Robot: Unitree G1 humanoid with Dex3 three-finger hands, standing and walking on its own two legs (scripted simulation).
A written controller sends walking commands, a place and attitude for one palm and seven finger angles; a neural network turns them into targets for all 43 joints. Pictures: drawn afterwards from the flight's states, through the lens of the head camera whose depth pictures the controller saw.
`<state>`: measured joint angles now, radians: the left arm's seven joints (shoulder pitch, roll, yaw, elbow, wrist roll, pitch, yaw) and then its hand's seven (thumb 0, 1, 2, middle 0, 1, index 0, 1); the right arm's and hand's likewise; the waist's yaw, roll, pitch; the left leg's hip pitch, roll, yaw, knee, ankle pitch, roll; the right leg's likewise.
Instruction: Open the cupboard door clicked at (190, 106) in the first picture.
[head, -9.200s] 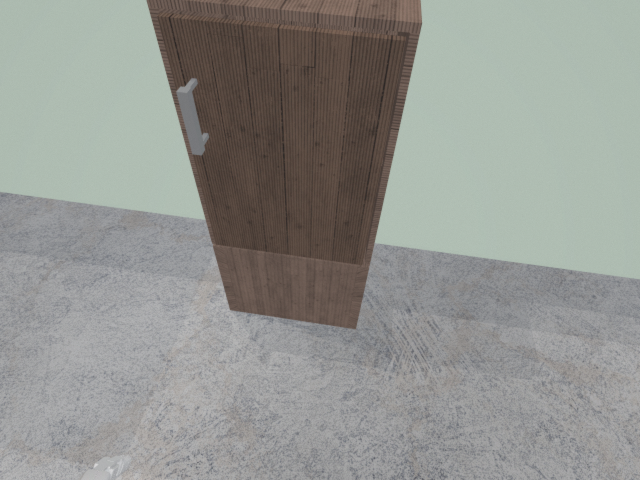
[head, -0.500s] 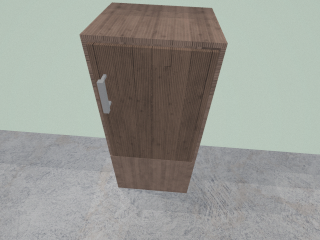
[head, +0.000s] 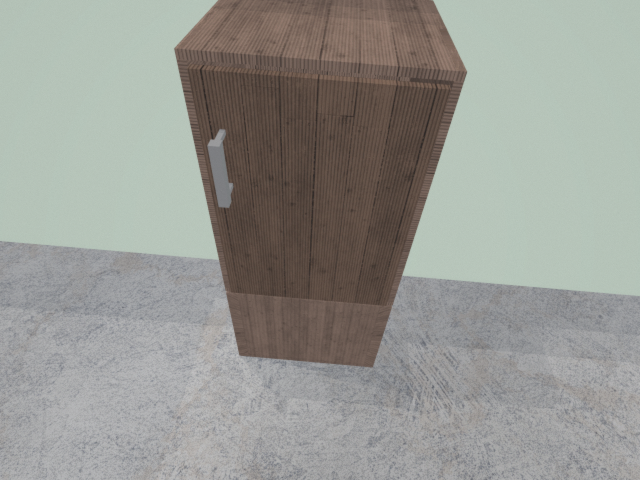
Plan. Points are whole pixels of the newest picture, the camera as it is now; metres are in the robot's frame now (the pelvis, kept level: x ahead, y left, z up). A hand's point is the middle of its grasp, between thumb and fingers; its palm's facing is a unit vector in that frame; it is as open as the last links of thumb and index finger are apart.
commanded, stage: come to a stop and stand still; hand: left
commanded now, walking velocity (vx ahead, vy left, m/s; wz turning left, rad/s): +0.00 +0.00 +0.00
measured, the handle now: (223, 169) +0.61 +0.21 +0.05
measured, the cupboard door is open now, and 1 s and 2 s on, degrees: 0 0 0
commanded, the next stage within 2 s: look again from close up in 0.32 s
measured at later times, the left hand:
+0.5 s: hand out of the picture -0.03 +0.16 -0.18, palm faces +0.04 -0.99 -0.15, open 7.4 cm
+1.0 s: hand out of the picture +0.00 +0.16 -0.18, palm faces +0.01 -0.99 -0.15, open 7.4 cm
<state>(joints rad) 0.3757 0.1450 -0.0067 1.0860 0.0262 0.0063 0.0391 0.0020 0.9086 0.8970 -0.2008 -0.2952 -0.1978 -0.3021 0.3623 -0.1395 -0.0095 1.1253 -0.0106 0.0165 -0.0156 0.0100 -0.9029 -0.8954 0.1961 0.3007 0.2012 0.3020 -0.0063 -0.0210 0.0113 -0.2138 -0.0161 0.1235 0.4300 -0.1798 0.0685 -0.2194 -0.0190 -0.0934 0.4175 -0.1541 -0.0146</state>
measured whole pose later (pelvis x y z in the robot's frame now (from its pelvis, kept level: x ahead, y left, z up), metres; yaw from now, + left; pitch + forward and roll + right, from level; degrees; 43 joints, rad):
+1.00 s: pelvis +0.02 +0.01 +0.00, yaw -1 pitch -2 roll +0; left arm 0.35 0.10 0.00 1.09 0.03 -0.01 0.05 0.00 0.91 0.90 -0.20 -0.30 -0.20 -0.30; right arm 0.31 -0.11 -0.01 1.13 0.00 0.00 -0.02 0.01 -0.90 -0.90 0.20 0.30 0.20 0.30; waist -0.01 -0.01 0.02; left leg -0.18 -0.03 0.15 0.40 -0.19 0.08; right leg -0.21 -0.03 -0.06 0.41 -0.17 0.00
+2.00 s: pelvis +0.00 -0.03 -0.01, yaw +0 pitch -4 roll +0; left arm 0.23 0.23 0.03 0.91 0.03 0.01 0.02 0.00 0.91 0.90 -0.20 -0.30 -0.20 -0.30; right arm 0.27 -0.27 -0.07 0.97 -0.02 0.00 -0.03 0.01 -0.91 -0.90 0.20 0.30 0.20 0.30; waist -0.04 0.01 -0.01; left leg -0.24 0.02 0.10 0.55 -0.24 0.03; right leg -0.20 0.00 -0.06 0.55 -0.28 -0.02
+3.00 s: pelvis -0.02 +0.00 +0.00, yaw +0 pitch -2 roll -1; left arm 0.40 0.10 0.01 1.08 0.04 0.00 0.05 0.00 0.91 0.90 -0.20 -0.30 -0.20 -0.30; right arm 0.32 -0.11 -0.03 1.11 -0.01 0.02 -0.02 0.02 -0.92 -0.90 0.20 0.30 0.20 0.30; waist 0.00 -0.01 0.01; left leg -0.26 -0.03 0.07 0.43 -0.14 0.07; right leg -0.21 -0.03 -0.05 0.43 -0.18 0.02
